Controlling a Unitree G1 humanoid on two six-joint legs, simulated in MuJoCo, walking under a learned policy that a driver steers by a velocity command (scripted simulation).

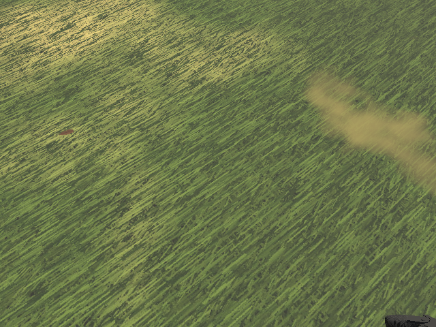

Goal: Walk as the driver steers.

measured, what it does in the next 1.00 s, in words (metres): walks ahead, turning right: right foot, then left foot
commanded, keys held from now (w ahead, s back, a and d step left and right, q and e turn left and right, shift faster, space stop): w+e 0.88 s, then w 0.12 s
